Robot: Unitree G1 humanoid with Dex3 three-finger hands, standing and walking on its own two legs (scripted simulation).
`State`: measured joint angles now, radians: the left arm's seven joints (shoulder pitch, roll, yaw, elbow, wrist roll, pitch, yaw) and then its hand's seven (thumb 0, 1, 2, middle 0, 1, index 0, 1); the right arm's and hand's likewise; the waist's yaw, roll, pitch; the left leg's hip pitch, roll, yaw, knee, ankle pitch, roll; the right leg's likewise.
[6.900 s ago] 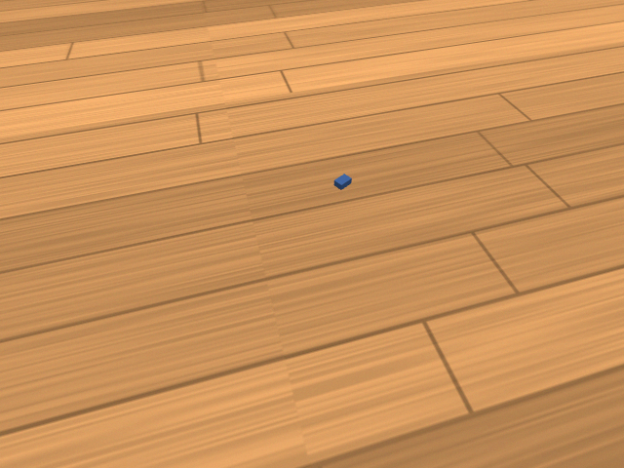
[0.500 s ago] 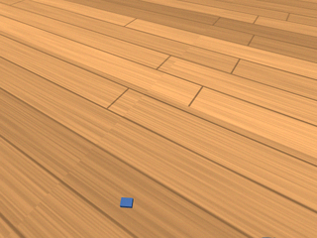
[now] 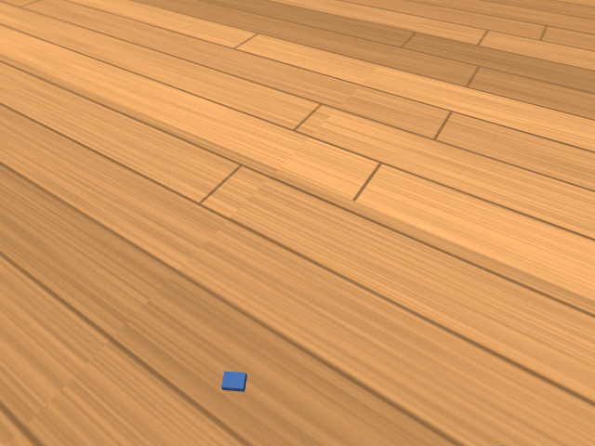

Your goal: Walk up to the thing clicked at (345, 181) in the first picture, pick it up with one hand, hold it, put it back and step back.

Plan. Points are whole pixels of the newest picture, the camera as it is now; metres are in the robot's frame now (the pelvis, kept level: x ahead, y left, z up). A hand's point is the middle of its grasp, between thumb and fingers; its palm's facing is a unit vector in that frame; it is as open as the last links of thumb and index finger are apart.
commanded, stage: stand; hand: left
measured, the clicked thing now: (234, 381) +0.43 +0.23 -0.76
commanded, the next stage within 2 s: none
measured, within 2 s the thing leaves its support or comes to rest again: neither
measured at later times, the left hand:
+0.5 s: hand out of the picture +0.09 +0.26 -0.16, palm faces -0.01 -0.94 -0.35, open 7.4 cm
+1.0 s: hand out of the picture +0.06 +0.26 -0.16, palm faces -0.01 -0.94 -0.35, open 7.4 cm
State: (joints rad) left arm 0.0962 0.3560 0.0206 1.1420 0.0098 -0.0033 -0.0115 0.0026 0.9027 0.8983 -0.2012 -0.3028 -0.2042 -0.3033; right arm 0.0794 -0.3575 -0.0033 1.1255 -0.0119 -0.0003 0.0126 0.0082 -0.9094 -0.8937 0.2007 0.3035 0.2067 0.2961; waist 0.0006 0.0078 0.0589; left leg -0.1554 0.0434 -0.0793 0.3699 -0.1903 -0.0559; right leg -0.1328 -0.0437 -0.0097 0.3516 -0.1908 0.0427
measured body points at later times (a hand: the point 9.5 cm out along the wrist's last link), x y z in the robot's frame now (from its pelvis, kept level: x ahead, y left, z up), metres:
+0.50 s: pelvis +0.00 +0.00 +0.00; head +0.02 +0.00 +0.45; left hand +0.09 +0.31 -0.13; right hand +0.09 -0.30 -0.13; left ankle +0.01 +0.16 -0.75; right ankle +0.00 -0.15 -0.75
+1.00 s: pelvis +0.00 +0.00 +0.00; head +0.01 +0.00 +0.45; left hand +0.06 +0.31 -0.13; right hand +0.07 -0.30 -0.13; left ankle +0.01 +0.16 -0.75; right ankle +0.00 -0.15 -0.75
